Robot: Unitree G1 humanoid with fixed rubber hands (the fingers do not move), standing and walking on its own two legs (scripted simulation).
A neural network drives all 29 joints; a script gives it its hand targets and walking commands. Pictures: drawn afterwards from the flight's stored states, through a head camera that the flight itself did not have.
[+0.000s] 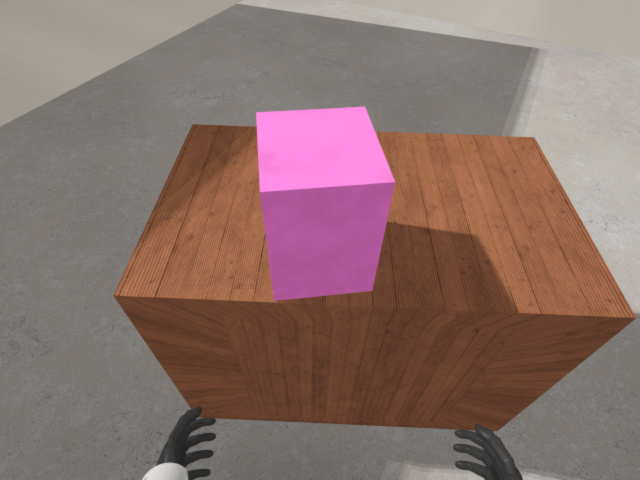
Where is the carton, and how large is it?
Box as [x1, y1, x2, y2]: [256, 107, 394, 300]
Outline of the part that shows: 364,107 256,112 260,196 274,300 365,291 372,289 394,180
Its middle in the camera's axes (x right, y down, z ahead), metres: +0.00 -0.06 +0.65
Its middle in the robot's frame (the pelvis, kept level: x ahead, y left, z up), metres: +0.54 +0.02 +0.02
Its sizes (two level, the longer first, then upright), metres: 0.188 0.174 0.249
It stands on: a pedestal, 0.66 m high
